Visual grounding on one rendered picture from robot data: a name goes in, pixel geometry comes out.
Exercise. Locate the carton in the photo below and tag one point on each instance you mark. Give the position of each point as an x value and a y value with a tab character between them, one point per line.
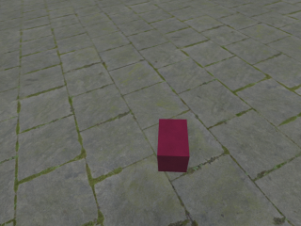
173	146

